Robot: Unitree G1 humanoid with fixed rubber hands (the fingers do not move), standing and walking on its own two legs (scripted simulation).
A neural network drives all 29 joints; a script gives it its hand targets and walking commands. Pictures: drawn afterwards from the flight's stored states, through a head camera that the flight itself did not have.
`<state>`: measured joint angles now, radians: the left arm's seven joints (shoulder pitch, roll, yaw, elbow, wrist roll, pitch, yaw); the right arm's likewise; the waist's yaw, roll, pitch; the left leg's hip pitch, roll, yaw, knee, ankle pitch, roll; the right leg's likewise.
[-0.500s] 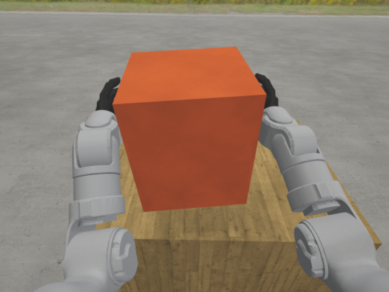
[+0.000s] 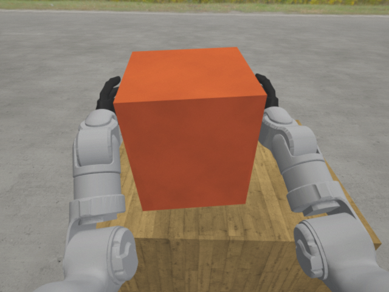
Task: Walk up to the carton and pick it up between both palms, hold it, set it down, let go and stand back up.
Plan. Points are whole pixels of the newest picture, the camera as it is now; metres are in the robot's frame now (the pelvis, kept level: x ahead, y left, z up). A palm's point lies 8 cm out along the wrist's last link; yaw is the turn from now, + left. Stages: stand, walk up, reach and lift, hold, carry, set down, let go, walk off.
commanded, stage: hold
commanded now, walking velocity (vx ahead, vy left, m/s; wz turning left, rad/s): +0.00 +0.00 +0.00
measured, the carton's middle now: (189, 129) +0.38 +0.00 +0.22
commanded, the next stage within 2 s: none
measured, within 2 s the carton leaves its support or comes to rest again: neither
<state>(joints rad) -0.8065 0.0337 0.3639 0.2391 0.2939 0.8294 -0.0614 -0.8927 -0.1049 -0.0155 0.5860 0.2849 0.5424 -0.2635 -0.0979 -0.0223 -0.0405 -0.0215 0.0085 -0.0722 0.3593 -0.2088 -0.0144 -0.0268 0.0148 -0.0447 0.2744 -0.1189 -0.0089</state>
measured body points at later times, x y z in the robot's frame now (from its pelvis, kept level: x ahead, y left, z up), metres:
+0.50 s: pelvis +0.00 +0.00 +0.00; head -0.07 +0.02 +0.44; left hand +0.38 +0.16 +0.25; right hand +0.38 -0.15 +0.25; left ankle +0.00 +0.13 -0.75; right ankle +0.03 -0.11 -0.75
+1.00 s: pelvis +0.00 +0.00 +0.00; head -0.07 +0.02 +0.44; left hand +0.39 +0.16 +0.25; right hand +0.38 -0.15 +0.25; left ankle +0.00 +0.13 -0.75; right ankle +0.03 -0.11 -0.75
